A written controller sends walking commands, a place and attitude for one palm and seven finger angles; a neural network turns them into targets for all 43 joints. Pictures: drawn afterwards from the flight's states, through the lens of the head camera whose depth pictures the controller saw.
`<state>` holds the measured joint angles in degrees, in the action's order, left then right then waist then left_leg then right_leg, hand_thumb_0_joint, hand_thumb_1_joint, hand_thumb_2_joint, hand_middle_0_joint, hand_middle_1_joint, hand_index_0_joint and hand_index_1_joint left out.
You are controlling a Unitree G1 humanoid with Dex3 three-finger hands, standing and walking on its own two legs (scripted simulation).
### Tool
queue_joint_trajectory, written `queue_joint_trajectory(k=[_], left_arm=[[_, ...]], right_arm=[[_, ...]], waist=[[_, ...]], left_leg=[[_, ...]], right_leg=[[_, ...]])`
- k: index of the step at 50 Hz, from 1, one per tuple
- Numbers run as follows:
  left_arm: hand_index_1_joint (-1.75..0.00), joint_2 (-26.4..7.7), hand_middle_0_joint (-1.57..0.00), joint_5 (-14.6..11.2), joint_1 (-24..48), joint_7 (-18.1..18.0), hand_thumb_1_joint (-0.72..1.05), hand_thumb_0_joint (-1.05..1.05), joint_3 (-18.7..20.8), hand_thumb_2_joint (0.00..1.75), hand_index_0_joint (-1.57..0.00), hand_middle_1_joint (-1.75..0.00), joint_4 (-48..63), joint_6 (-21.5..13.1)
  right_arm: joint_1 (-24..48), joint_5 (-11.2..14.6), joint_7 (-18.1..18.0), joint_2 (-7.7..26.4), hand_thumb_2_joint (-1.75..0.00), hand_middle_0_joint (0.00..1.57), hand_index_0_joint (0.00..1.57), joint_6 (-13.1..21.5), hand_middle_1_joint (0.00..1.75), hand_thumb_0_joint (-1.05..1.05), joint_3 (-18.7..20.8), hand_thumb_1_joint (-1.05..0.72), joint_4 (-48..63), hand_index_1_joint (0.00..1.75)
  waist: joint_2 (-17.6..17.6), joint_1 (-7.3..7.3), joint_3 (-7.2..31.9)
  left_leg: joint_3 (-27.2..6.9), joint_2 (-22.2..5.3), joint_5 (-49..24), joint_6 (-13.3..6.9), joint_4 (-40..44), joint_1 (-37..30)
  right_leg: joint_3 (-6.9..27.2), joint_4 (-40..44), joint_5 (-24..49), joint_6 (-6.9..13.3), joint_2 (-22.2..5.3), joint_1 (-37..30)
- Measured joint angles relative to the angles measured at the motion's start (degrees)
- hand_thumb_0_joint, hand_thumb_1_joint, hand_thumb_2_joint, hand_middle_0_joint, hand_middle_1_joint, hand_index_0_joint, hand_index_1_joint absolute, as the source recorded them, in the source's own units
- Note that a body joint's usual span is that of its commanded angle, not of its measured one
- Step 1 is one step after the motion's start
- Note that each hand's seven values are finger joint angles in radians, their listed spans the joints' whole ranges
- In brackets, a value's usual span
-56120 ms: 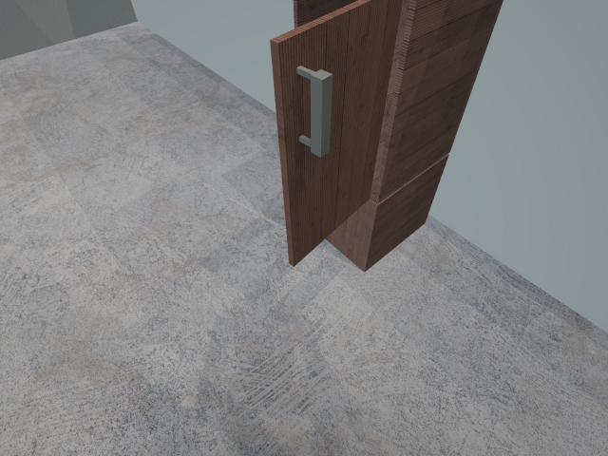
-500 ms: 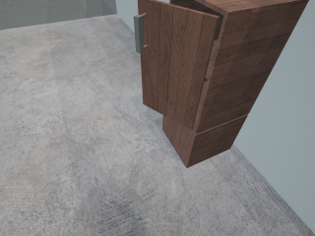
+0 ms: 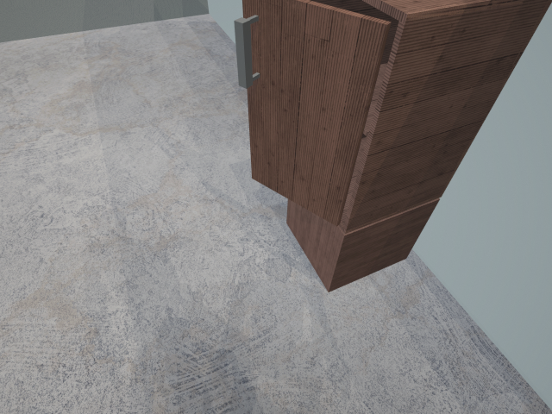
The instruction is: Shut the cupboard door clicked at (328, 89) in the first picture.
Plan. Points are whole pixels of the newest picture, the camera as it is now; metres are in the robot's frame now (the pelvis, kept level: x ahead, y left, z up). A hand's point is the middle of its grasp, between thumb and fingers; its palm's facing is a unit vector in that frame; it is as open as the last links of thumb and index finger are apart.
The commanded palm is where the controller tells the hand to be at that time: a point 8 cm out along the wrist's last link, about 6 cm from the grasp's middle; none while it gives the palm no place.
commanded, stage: look to check the result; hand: left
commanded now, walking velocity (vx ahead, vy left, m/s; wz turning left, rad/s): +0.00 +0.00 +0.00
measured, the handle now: (249, 52) +0.86 +0.11 +0.12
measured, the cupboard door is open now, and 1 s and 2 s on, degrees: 28 28 28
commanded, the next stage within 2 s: walk to a spot facing it in 0.10 s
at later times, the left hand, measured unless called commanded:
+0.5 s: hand out of the picture -0.03 +0.19 -0.20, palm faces +0.15 -0.97 -0.20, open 7.4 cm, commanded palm none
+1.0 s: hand out of the picture +0.02 +0.23 -0.16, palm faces +0.38 -0.88 -0.30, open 7.4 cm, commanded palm none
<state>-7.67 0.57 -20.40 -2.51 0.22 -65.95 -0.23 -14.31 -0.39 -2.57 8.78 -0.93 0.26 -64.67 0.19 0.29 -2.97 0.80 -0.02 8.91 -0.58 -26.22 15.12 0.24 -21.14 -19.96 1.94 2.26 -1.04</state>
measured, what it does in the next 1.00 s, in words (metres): steps on the spot, turning left: right foot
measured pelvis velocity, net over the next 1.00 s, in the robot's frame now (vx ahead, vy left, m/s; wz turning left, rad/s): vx -0.01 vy -0.01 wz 0.41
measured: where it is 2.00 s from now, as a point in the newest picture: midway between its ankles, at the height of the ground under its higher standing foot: outside the picture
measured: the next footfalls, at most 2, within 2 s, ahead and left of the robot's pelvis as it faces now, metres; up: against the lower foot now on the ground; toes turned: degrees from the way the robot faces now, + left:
right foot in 1.00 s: +0.06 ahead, -0.13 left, +0.00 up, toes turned +26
left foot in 1.36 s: -0.03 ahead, +0.11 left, +0.00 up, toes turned +45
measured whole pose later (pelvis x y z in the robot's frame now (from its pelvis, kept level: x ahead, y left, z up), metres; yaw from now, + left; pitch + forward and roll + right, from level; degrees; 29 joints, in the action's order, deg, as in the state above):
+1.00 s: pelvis -0.01 -0.01 -0.01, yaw +24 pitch +3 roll -1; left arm -14.6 1.5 -7.9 -1.0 3.7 -49.1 1.6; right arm -11.7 -1.5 -0.1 14.1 -4.3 5.3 -52.5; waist 1.1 1.9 -2.9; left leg -10.6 6.5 7.2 -0.6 -28.2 25.0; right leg 1.5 -29.9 -22.0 -0.6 0.5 14.7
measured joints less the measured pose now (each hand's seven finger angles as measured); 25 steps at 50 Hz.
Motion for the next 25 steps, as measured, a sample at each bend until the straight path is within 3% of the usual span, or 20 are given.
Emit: queue_joint_trajectory(k=[17,21,25], left_arm=[[-0.29,0.6,-0.20,0.1,1.0,0.2,0.91,0.00,0.3,0.90,-0.20,-0.30,1.0,0.2],[-0.29,-0.1,-0.20,0.3,1.5,0.1,0.91,0.00,1.5,0.90,-0.20,-0.30,2.6,0.8],[-0.29,-1.5,-0.20,0.9,2.3,0.0,0.91,0.00,2.5,0.90,-0.20,-0.30,4.3,1.4]], right_arm=[[-0.8,-0.1,0.2,-0.2,-0.90,0.20,0.20,-0.4,0.29,0.01,0.3,-0.91,0.7,0.30],[-1.7,-0.2,0.7,0.0,-0.90,0.20,0.20,-1.5,0.29,0.01,1.0,-0.91,1.5,0.30],[-2.8,-0.5,1.3,0.2,-0.90,0.20,0.20,-2.9,0.29,0.01,2.1,-0.91,2.7,0.30]], waist=[[-0.1,0.67,-0.2],[0.5,0.94,-0.9],[-0.2,1.69,-1.9]], left_leg=[[-0.8,0.7,0.1,-0.3,-1.4,1.1],[-2.3,1.2,2.3,-0.5,-6.9,4.1],[0.9,-0.1,11.2,0.1,-17.5,6.7]], right_leg=[[-1.1,-2.0,-0.9,-0.2,-0.4,0.9],[-3.4,-5.7,-3.2,-0.2,-0.5,2.2],[-6.9,-10.0,-6.7,-0.7,-1.4,2.2]])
